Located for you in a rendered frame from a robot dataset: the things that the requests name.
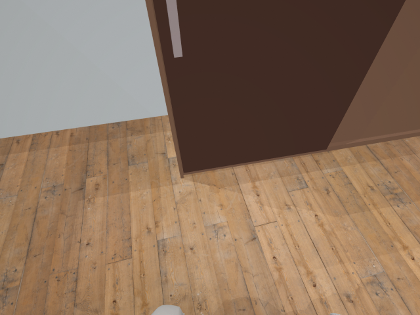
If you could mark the wardrobe door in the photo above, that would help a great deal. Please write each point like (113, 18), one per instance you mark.
(388, 100)
(263, 79)

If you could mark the handle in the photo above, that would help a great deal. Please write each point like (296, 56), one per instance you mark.
(174, 27)

